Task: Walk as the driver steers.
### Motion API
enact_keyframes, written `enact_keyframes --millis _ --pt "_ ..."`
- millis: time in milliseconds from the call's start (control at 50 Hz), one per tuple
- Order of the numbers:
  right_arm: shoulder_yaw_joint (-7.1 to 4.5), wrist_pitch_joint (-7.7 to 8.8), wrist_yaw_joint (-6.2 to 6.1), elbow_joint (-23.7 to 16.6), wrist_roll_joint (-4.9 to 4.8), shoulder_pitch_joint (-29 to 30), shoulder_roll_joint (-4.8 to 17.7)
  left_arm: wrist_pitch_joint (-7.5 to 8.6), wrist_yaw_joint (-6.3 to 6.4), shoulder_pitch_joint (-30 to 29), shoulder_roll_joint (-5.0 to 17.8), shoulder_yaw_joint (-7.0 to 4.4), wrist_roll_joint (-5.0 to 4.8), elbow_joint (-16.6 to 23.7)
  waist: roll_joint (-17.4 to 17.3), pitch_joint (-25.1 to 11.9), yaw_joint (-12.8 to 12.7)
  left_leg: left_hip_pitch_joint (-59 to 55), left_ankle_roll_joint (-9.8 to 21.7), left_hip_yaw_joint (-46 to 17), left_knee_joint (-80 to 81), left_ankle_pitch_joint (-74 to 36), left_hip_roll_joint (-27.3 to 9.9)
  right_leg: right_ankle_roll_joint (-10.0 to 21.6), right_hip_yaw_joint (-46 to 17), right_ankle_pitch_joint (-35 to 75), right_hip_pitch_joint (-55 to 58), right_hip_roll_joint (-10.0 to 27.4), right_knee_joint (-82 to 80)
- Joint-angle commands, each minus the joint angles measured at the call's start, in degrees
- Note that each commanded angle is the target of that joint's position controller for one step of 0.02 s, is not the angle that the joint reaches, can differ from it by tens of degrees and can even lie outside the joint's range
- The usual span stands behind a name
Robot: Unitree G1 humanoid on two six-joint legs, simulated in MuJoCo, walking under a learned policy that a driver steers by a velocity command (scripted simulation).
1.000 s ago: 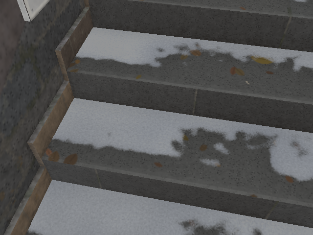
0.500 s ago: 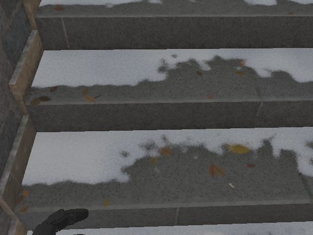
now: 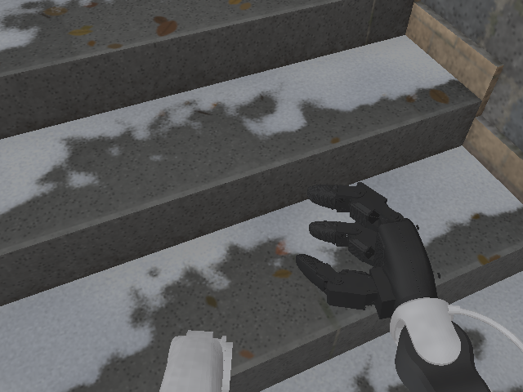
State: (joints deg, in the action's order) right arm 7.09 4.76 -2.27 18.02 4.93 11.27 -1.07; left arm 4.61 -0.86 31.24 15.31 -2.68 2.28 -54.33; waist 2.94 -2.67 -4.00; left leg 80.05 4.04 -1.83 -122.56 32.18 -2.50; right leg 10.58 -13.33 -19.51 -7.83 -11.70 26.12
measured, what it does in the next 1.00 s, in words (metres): climbs, turning left: left foot 0.15 m higher, then right foot 0.15 m higher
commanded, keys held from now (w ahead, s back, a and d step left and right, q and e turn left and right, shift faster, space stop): w+e+shift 0.02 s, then q+shift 0.48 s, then s+q+shift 0.40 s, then q+shift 0.10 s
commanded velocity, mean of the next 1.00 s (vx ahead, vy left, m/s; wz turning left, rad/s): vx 0.15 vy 0.00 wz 0.50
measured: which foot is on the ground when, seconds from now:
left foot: up 0.00-0.08, down 0.10-0.64, up 0.66-1.00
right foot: down 0.00-0.12, up 0.14-0.62, down 0.64-1.00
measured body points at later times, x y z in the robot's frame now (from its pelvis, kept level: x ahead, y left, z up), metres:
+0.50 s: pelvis +0.30 +0.05 +0.16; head +0.34 +0.07 +0.61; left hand +0.59 +0.21 +0.14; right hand +0.22 -0.20 +0.04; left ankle +0.24 +0.15 -0.58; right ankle +0.42 -0.07 -0.36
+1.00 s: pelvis +0.36 -0.01 +0.22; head +0.38 +0.01 +0.67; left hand +0.45 +0.31 +0.17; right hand +0.70 -0.16 +0.18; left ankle +0.26 +0.05 -0.34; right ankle +0.53 -0.09 -0.43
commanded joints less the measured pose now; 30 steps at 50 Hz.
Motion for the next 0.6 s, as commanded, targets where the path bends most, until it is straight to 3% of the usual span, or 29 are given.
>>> enact_keyframes --millis 20,40,60,80,100,120,140,160,180,200,220,260,280,300,320,340,360,380,400,420,460,480,500,520,540,560,580,600 --pt "-3.11 -0.59 0.35 -4.99 -0.85 2.64 8.61 0.49 1.42 -6.7 6.47 -1.91 -1.78 6.42 -7.39 2.11 3.94 -39.66 -1.3 10.81 33.84 -7.22 -0.31 4.37 -8.83 44.44 -28.74 10.46 -21.66" --pt "-2.89 -0.89 -0.28 -2.92 -1.76 -3.97 6.27 -0.01 1.51 -10.25 8.89 -2.85 -1.68 7.6 -1.88 -4.58 6.57 -57.71 -0.73 12.4 39.38 -11.85 2.35 3.22 -5.1 67.58 -30.46 12.24 -16.77" --pt "-3.83 -1.22 -1.19 -0.45 -2.4 -9.74 7.66 0.12 1.75 -10.81 11.9 -3.95 -2.46 8.29 0.81 -11.53 7.84 -64.53 -0.59 10.58 42.82 -16.57 3.99 1.41 -3.53 87.59 -21.9 12.97 -8.62" --pt "-4.81 -2.09 -1.52 2.12 -3.07 -16.73 10.3 0.35 1.61 -11.26 14.78 -5.46 -2.56 8.73 6.96 -15.4 9.98 -62.44 -0.07 6.83 55.09 -17.01 3.58 -0.82 -3.54 97.92 -8.17 13.7 3.3" --pt "-6.47 -1.69 -1.5 5.29 -3.84 -24.19 12.57 1.1 1.52 -13.94 14.5 -6.07 -2.83 10.1 7.7 -18.2 14.62 -67.25 -0.35 6.23 69.93 -21.17 4.92 -2.48 -4.26 103.74 -2.31 13.21 14.97" --pt "-9.06 -0.7 -1.24 10.88 -3.31 -33.74 18.18 2.44 0.54 -17.08 12.73 -6.63 -2.39 11.49 -2.59 -20.2 19.33 -79.86 3.23 -1.09 80.12 -24.58 2.7 -6.12 -4.0 73.61 -8.53 8.32 36.25" --pt "-9.81 -0.51 -0.91 16.95 -3.86 -34.87 20.66 3.12 -1.19 -14.25 1.86 -3.59 -0.43 13.4 -22.79 -22.83 12.76 -94.09 11.24 -21.9 81.41 -70.71 -9.7 -10.29 0.1 -0.29 -27.34 -2.22 61.36" --pt "-10.89 -0.69 -0.05 16.43 -4.02 -30.28 21.41 2.34 -2.05 -5.21 1.47 -3.01 -0.15 13.36 -18.61 -28.58 6.98 -89.21 17.37 -41.6 89.28 -72.12 -17.35 -9.88 -4.73 0.39 -30.1 -2.6 79.5" --pt "-10.85 -0.39 0.38 17.75 -5.24 -23.68 17.81 0.99 -1.95 -6.87 0.57 -2.34 0.65 13.67 -11.02 -21.55 2.57 -83.16 17.77 -41.21 91.91 -50.56 -14.85 -9.67 -0.32 3.27 -34.29 1.02 83.98" --pt "-10.03 0.3 0.85 20.23 -5.33 -20.68 13.18 0.15 -1.39 -8.6 -1.6 -1.05 2.19 14.53 -5.79 -10.38 0.0 -74.61 15.91 -35.58 94.28 -40.98 -12.67 -9.19 2.22 2.86 -39.92 4.48 85.48" --pt "-9.24 0.62 1.07 23.59 -4.63 -23.99 9.9 -0.69 -0.62 -14.11 -2.96 0.09 3.74 15.82 -0.16 -2.68 1.03 -68.3 14.0 -30.18 94.35 -33.18 -10.47 -8.42 3.3 0.85 -45.07 6.87 86.63" --pt "-9.12 0.87 1.71 29.66 -4.72 -29.53 8.42 -2.4 -0.09 -17.83 -6.93 2.16 2.62 18.95 -0.67 3.26 0.18 -62.11 11.54 -19.71 95.72 -36.13 -6.17 -8.24 6.25 -1.29 -50.2 9.0 85.96" --pt "-9.28 1.25 1.78 31.2 -4.22 -32.33 10.28 -2.63 0.86 -20.12 -6.28 2.28 1.6 21.38 0.4 5.84 0.63 -60.21 11.81 -16.72 98.66 -44.17 -6.39 -8.81 10.35 -3.15 -51.68 9.32 84.39" --pt "-9.43 1.36 1.12 31.26 -4.68 -31.93 11.67 -3.08 1.15 -22.09 -5.78 2.5 1.66 22.99 1.41 6.22 -0.11 -57.55 11.31 -14.78 99.33 -50.91 -5.62 -9.7 9.97 -3.21 -49.28 11.34 76.7" --pt "-9.46 1.74 0.92 30.66 -4.05 -30.95 13.03 -3.31 1.16 -23.48 -5.12 2.42 0.83 24.03 0.56 5.18 0.01 -55.45 11.11 -11.83 100.26 -60.46 -4.35 -10.0 13.5 -2.85 -46.65 10.56 73.68" --pt "-9.89 2.22 0.71 29.61 -3.78 -30.6 15.67 -3.48 1.37 -26.76 -4.25 2.2 0.99 25.77 -0.3 5.09 0.44 -52.78 9.69 -10.7 100.51 -65.13 -3.7 -10.89 14.25 1.71 -43.54 10.66 67.8" --pt "-10.22 2.17 0.43 29.47 -3.84 -30.89 17.46 -3.5 1.67 -27.58 -3.96 2.25 1.21 26.82 -3.51 2.24 1.08 -55.17 10.73 -11.83 99.83 -73.06 -3.31 -11.23 15.65 3.91 -43.2 9.58 68.16" --pt "-10.63 2.33 -0.09 29.17 -3.49 -32.18 19.14 -3.43 1.75 -28.77 -4.76 2.52 1.43 28.14 -5.94 -0.49 1.47 -58.54 11.08 -13.05 99.66 -75.85 -4.05 -11.39 15.28 6.04 -43.03 9.84 67.88" --pt "-11.11 2.42 -0.57 29.3 -4.02 -35.97 20.09 -3.4 2.07 -30.74 -5.04 2.36 2.52 28.73 -7.99 -2.95 3.92 -67.26 12.3 -17.86 99.91 -73.32 -5.69 -11.2 14.53 5.95 -49.82 10.08 73.51" --pt "-11.06 1.88 -0.73 30.35 -3.93 -40.32 18.91 -3.58 1.36 -34.26 -5.07 2.59 2.61 30.21 -7.47 -5.18 5.21 -74.7 12.31 -19.46 98.98 -65.37 -5.28 -9.91 12.27 4.68 -55.46 10.65 75.96" --pt "-11.79 0.23 -1.06 31.11 -3.85 -45.55 18.98 -4.0 1.29 -39.25 -6.98 3.52 1.81 32.89 -6.96 -2.82 7.08 -81.91 12.37 -21.54 99.02 -56.5 -3.91 -9.89 12.24 0.71 -63.33 10.9 72.61" --pt "-12.11 -0.56 -1.6 30.34 -3.09 -47.49 19.43 -3.87 1.43 -43.29 -7.23 3.88 0.73 34.41 -5.67 -0.9 9.12 -84.39 12.25 -23.5 100.56 -54.41 -4.85 -10.91 13.58 -1.42 -66.37 11.24 69.85" --pt "-12.68 -1.45 -2.41 30.1 -3.04 -47.52 19.85 -3.79 1.62 -44.74 -8.45 4.36 0.58 36.13 -8.24 0.72 9.72 -87.8 11.79 -27.76 101.11 -54.33 -6.46 -11.63 10.54 -4.08 -70.05 12.48 69.24" --pt "-13.25 -2.09 -3.09 29.1 -2.96 -46.58 21.14 -3.62 1.57 -44.5 -8.18 4.48 -0.19 36.67 -7.6 0.42 9.23 -91.36 11.35 -29.56 100.48 -54.91 -8.12 -12.09 8.91 -3.55 -72.52 13.33 68.88" --pt "-13.74 -2.53 -3.42 28.55 -2.94 -45.91 22.03 -3.71 1.51 -44.4 -7.44 4.69 -0.63 36.8 -10.69 -0.2 9.65 -91.32 10.88 -28.23 99.49 -57.52 -7.31 -12.06 9.48 -5.44 -72.07 13.15 69.23" --pt "-14.06 -2.89 -3.53 27.24 -2.91 -44.94 22.09 -3.69 1.45 -45.88 -7.48 4.69 -0.71 38.08 -10.93 -0.17 9.96 -91.35 9.67 -27.81 99.43 -61.29 -7.55 -11.73 8.12 -5.49 -70.42 14.07 67.43" --pt "-14.4 -4.28 -2.48 25.41 -3.61 -41.89 22.79 -3.71 1.41 -44.21 -7.28 5.13 -1.75 38.35 -9.15 -1.17 8.33 -83.63 8.94 -22.8 102.59 -65.66 -5.85 -11.22 13.44 -8.44 -57.46 13.6 54.42" --pt "-14.77 -5.61 -2.07 24.2 -4.15 -39.54 22.16 -3.95 1.8 -43.68 -9.48 5.64 -3.81 38.79 -11.14 -0.91 7.42 -73.96 5.67 -21.14 105.43 -74.0 -4.88 -9.56 13.23 -14.63 -39.53 12.24 41.1"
